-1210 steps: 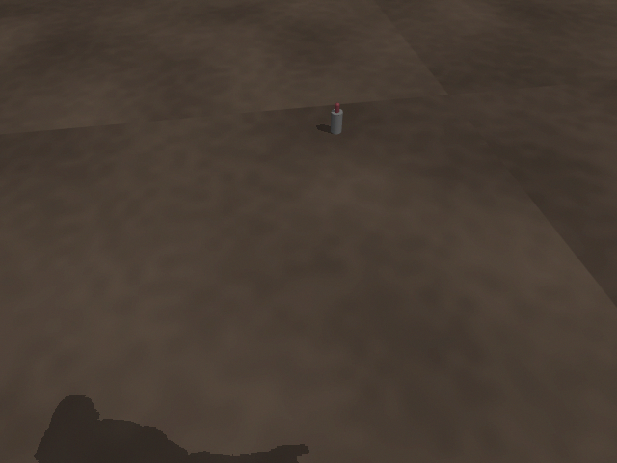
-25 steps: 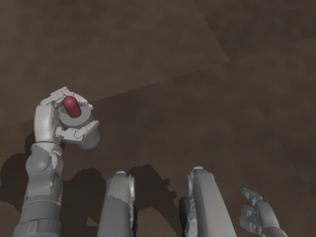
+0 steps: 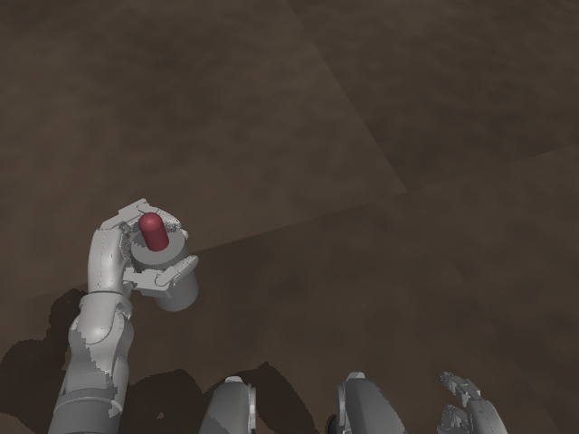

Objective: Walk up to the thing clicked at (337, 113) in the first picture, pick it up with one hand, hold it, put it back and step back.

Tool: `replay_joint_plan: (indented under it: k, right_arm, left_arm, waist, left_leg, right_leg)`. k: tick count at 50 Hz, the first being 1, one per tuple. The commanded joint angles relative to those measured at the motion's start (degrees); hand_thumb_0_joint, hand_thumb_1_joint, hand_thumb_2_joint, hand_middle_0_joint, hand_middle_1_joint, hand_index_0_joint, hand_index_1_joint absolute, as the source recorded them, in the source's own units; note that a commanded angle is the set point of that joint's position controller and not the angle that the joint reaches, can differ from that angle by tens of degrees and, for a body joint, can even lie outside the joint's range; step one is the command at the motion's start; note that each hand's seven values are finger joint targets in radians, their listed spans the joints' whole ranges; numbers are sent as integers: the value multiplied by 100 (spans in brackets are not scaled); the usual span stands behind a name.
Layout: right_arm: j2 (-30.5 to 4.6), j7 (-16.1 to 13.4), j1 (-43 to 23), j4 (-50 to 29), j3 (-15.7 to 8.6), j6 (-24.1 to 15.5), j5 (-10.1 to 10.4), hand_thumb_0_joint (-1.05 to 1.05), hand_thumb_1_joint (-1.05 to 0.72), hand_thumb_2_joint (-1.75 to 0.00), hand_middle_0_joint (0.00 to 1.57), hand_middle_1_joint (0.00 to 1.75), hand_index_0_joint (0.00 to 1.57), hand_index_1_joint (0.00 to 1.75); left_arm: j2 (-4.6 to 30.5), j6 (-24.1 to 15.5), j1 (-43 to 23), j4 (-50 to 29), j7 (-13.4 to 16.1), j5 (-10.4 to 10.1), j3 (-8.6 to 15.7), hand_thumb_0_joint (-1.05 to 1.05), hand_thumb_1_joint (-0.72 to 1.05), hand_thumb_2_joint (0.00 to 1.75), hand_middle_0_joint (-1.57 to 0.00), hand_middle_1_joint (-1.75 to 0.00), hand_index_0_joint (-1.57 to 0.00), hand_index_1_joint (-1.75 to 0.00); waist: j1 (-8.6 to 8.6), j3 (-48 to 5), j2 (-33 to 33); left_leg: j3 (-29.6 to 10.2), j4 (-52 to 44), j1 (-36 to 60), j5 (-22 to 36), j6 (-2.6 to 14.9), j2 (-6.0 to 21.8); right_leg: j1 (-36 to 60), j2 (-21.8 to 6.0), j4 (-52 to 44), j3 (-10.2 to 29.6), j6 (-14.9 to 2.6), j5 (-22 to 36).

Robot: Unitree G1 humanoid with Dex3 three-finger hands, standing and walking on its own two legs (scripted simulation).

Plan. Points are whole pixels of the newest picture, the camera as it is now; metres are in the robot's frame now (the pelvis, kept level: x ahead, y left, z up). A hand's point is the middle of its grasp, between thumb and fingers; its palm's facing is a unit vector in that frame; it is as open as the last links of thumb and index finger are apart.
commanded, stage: lift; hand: left
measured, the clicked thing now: (164, 259) +0.36 +0.18 +0.01
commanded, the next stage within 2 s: hold in 0.82 s
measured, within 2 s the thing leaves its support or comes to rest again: neither
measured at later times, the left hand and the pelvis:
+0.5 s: hand (160, 220) +0.37 +0.17 +0.09, palm faces +0.04 -1.00 -0.01, open 7.7 cm; pelvis +0.02 +0.00 +0.06, yaw +0 degrees
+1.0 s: hand (160, 206) +0.37 +0.16 +0.12, palm faces +0.02 -1.00 +0.00, open 7.7 cm; pelvis +0.03 -0.01 +0.08, yaw +0 degrees
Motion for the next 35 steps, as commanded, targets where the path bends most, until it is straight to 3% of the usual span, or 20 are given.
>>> replay_joint_plan:
  k: [1, 2, 3, 6, 7, 8, 10, 13, 14, 20, 21, 22, 23, 30, 31, 33, 35]
  right_arm:
    - [-813, -38, 117, -583, -305, -205, -1, 0, -89, -89, 20, 30, 20, 30]
    - [-801, -43, 179, -566, -303, -192, -20, 0, -89, -89, 20, 30, 20, 30]
    - [-803, -60, 148, -578, -305, -175, -18, 0, -90, -89, 20, 30, 20, 30]
    - [-765, -65, 220, -540, -285, -196, -36, 0, -89, -89, 20, 30, 20, 30]
    - [-777, -80, 249, -505, -292, -190, -42, 0, -89, -89, 20, 30, 20, 30]
    - [-778, -75, 220, -530, -280, -182, -43, 0, -89, -89, 20, 30, 20, 30]
    - [-777, -89, 242, -506, -295, -154, -60, 0, -90, -89, 20, 30, 20, 30]
    - [-733, -86, 210, -537, -269, -145, -66, 0, -89, -89, 20, 30, 20, 30]
    - [-747, -89, 227, -488, -276, -147, -68, 0, -90, -89, 20, 30, 20, 30]
    - [-731, -93, 298, -429, -284, -126, -98, 0, -89, -89, 20, 30, 20, 30]
    - [-741, -88, 297, -416, -301, -119, -95, 0, -89, -89, 20, 30, 20, 30]
    - [-710, -90, 301, -415, -296, -107, -97, 0, -89, -89, 20, 30, 20, 30]
    - [-710, -94, 296, -424, -304, -92, -101, 0, -89, -89, 20, 30, 20, 30]
    - [-706, -120, 243, -409, -312, -49, -118, 0, -88, -89, 20, 30, 20, 30]
    - [-718, -110, 262, -395, -324, -51, -123, 0, -88, -89, 20, 30, 20, 30]
    - [-718, -124, 244, -412, -335, -37, -122, 0, -88, -89, 20, 30, 20, 30]
    - [-696, -134, 224, -435, -311, -37, -124, 0, -88, -89, 20, 30, 20, 30]
  left_arm:
    - [705, -579, -1655, -1565, -44, -150, 262, 0, 34, 118, -125, -136, -128, -133]
    - [663, -579, -1589, -1545, -38, -118, 195, 0, 34, 120, -125, -137, -129, -135]
    - [812, -586, -1693, -1544, -20, -116, 337, 0, 32, 119, -126, -137, -129, -135]
    - [585, -594, -1691, -1586, -4, -163, 196, 0, 35, 120, -125, -137, -129, -135]
    - [650, -581, -1693, -1492, 13, -163, 280, 0, 34, 121, -125, -138, -129, -135]
    - [559, -566, -1667, -1407, 13, -122, 139, 0, 33, 121, -126, -138, -129, -136]
    - [777, -579, -1701, -1413, 44, -80, 317, 0, 33, 122, -127, -139, -130, -137]
    - [571, -598, -1709, -1423, 26, -107, 162, 0, 33, 123, -126, -139, -129, -137]
    - [606, -599, -1632, -1328, 28, -126, 237, 0, 32, 123, -127, -139, -130, -137]
    - [539, -609, -1733, -1297, -17, -114, 152, 0, 32, 121, -125, -138, -128, -136]
    - [611, -602, -1740, -1175, -13, -123, 264, 0, 32, 122, -125, -138, -128, -136]
    - [565, -579, -1514, -1008, -20, -108, 271, 0, 33, 122, -124, -138, -128, -136]
    - [588, -615, -1773, -1191, -52, -125, 247, 0, 33, 122, -124, -138, -128, -136]
    - [625, -698, -1936, -1139, -203, -125, 240, 0, 34, 122, -122, -137, -126, -135]
    - [517, -682, -1702, -877, -217, -128, 235, 0, 36, 123, -124, -138, -127, -136]
    - [675, -746, -1902, -1179, -233, -184, 379, 0, 36, 123, -124, -138, -127, -136]
    - [612, -756, -1756, -1122, -233, -185, 353, 0, 36, 124, -125, -139, -128, -137]
  waist:
    - [0, -2111, 378]
    - [-37, -2141, 354]
    - [-4, -2080, 310]
    - [-26, -2100, 288]
    - [-24, -2082, 328]
    - [-48, -1970, 274]
    - [28, -1921, 303]
    - [15, -1791, 284]
    - [40, -1790, 276]
    - [2, -1727, 326]
    - [19, -1660, 214]
    - [67, -1630, 88]
    - [1, -1629, 124]
    - [-6, -1468, 247]
    - [-20, -1393, 112]
    - [23, -1566, 194]
    - [56, -1483, 102]
  left_leg:
    - [-176, -1574, 2004, 1319, -15, -142]
    - [-158, -1605, 2081, 1451, -13, -145]
    - [-105, -1652, 2055, 1366, 6, -168]
    - [-81, -1816, 2277, 1550, -5, -163]
    - [-81, -1840, 2380, 1663, -14, -156]
    - [-116, -1946, 2469, 1688, -24, -144]
    - [-90, -2045, 2500, 1730, -20, -158]
    - [-71, -2268, 2684, 1601, -26, -156]
    - [-98, -2321, 2779, 1723, -40, -137]
    - [-54, -2495, 3187, 2235, -61, -121]
    - [-45, -2529, 3089, 2200, -42, -126]
    - [-9, -2563, 3044, 2200, -24, -135]
    - [5, -2594, 3050, 2172, -18, -138]
    - [100, -2800, 3289, 2210, -14, -167]
    - [71, -2847, 3330, 2213, -24, -143]
    - [114, -2846, 3381, 2303, -15, -171]
    - [152, -2911, 3386, 2260, -6, -174]
  right_leg:
    - [1389, 201, -1182, -2, -264, 1275]
    - [1527, 202, -1221, -3, -265, 1403]
    - [1630, 203, -1347, 20, -247, 1352]
    - [1897, 202, -1496, 26, -244, 1545]
    - [1894, 209, -1525, 24, -254, 1620]
    - [1900, 214, -1584, -6, -255, 1609]
    - [2101, 212, -1704, 8, -253, 1654]
    - [2276, 211, -1907, 9, -242, 1565]
    - [2299, 225, -1911, -17, -250, 1639]
    - [2648, 242, -2135, -15, -255, 2054]
    - [2744, 238, -2189, -7, -249, 2058]
    - [2896, 228, -2245, 18, -237, 2111]
    - [2921, 228, -2297, 29, -235, 2107]
    - [3209, 207, -2552, 77, -219, 2223]
    - [3203, 219, -2556, 50, -226, 2177]
    - [3387, 202, -2628, 84, -210, 2320]
    - [3546, 200, -2693, 102, -199, 2318]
